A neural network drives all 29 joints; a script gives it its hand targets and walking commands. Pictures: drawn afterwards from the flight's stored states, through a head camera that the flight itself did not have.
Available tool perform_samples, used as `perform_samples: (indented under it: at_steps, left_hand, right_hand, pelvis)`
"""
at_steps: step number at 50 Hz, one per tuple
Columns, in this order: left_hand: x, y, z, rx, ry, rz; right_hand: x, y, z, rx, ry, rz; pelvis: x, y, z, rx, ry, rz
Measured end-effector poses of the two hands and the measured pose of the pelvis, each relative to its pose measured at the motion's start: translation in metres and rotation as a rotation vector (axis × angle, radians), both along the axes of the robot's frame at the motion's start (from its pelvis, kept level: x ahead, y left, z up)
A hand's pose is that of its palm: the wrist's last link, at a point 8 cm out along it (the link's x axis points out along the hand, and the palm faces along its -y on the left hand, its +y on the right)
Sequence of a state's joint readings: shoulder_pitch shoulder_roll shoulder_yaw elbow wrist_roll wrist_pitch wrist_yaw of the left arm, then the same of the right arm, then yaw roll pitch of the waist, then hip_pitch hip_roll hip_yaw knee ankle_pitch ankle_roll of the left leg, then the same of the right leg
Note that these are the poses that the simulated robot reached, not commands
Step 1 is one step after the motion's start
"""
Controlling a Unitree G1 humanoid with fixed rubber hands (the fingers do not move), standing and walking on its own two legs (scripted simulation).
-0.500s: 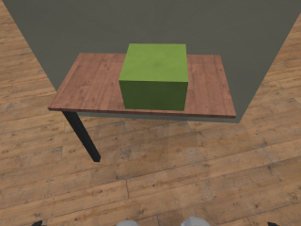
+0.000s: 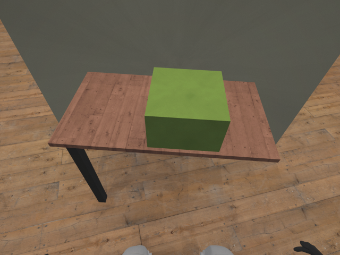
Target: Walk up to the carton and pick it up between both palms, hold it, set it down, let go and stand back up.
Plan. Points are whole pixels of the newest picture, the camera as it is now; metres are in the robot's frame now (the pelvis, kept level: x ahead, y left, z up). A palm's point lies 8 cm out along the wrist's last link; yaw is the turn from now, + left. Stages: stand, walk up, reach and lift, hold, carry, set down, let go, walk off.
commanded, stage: walk up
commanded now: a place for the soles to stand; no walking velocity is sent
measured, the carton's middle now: (185, 108) +0.60 -0.03 -0.05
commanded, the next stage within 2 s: none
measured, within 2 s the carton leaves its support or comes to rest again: neither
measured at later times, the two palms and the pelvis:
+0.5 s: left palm out of the picture +0.12 +0.34 -0.10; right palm (308, 247) +0.16 -0.32 -0.10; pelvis +0.07 +0.00 -0.01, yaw +0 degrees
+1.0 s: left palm (76, 229) +0.19 +0.26 -0.09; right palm (332, 229) +0.21 -0.41 -0.11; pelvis +0.14 -0.08 -0.01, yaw -2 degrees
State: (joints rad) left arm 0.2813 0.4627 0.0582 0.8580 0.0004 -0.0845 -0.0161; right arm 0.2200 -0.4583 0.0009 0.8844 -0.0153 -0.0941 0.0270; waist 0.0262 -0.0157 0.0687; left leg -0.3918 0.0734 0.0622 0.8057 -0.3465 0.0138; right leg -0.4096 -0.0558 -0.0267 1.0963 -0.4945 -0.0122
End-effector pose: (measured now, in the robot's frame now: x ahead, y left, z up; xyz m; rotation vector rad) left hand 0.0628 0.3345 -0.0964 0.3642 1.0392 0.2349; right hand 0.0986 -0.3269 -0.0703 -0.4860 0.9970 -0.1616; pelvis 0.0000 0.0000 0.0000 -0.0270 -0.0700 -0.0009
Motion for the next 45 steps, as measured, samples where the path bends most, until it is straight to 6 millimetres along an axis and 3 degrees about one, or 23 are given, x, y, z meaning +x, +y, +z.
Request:
perform_samples:
  at_steps: [6, 11, 15, 22, 27, 32, 37, 41, 45]
  left_hand:
    - [0.019, -0.011, 0.0, -0.004, -0.001, -0.009]
    - [0.027, -0.023, -0.001, 0.028, 0.018, -0.006]
    - [0.025, -0.019, 0.007, 0.051, 0.042, 0.018]
    - [0.042, 0.001, 0.007, 0.06, 0.065, 0.022]
    - [0.064, 0.002, -0.001, 0.024, 0.059, 0.014]
    - [0.094, -0.007, -0.004, 0.001, 0.025, -0.016]
    - [0.112, -0.029, -0.012, -0.02, 0.021, -0.03]
    - [0.124, -0.054, -0.015, -0.019, 0.033, -0.04]
    - [0.126, -0.073, -0.014, 0.01, 0.046, -0.024]
  right_hand:
    - [0.013, -0.014, 0.003, -0.01, 0.001, -0.009]
    - [0.02, -0.029, -0.021, 0.017, 0.047, -0.024]
    - [0.04, -0.023, -0.029, 0.048, 0.038, -0.015]
    - [0.063, -0.002, -0.035, 0.058, 0.034, 0.002]
    - [0.063, 0.002, -0.024, 0.026, 0.025, -0.021]
    - [0.062, -0.014, -0.006, -0.021, 0.025, -0.057]
    - [0.069, -0.038, 0.001, -0.046, 0.022, -0.073]
    - [0.075, -0.064, -0.005, -0.042, 0.04, -0.083]
    - [0.087, -0.086, -0.026, -0.018, 0.076, -0.08]
  pelvis:
    - [0.016, -0.01, 0.0, 0.016, -0.003, -0.007]
    - [0.028, -0.026, -0.01, 0.022, 0.002, -0.01]
    - [0.042, -0.025, -0.009, 0.017, 0.015, -0.003]
    - [0.062, -0.008, -0.011, -0.006, 0.041, -0.001]
    - [0.08, 0.001, -0.009, 0.002, 0.002, -0.014]
    - [0.094, -0.007, -0.004, -0.008, -0.019, -0.035]
    - [0.106, -0.026, -0.005, 0.003, -0.025, -0.047]
    - [0.116, -0.05, -0.009, 0.031, -0.013, -0.053]
    - [0.125, -0.073, -0.017, 0.044, -0.016, -0.044]
